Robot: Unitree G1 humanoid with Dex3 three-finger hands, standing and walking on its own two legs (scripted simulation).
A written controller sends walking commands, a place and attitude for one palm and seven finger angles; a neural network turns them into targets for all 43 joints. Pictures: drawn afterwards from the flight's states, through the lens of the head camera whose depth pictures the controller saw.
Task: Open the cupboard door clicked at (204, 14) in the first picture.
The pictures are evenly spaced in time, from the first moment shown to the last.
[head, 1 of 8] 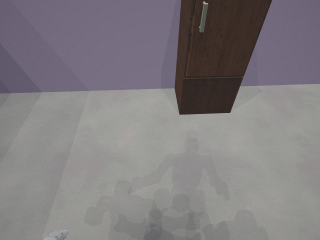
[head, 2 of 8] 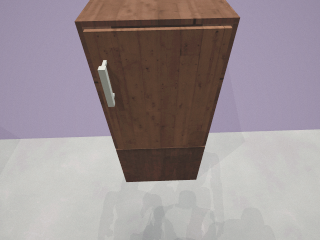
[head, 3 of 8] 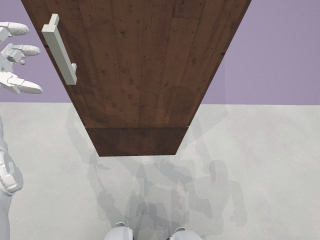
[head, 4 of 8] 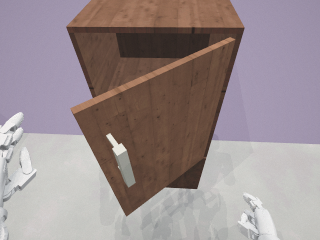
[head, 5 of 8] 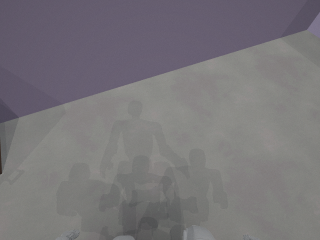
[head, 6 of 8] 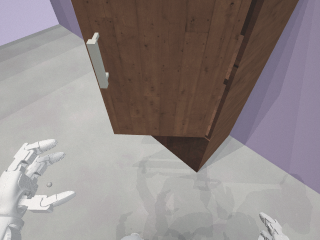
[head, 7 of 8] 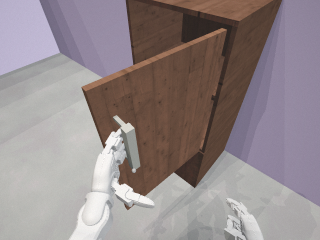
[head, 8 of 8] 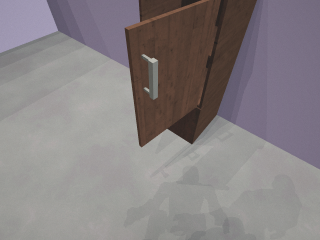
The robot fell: no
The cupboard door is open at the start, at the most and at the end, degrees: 0 82 82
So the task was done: yes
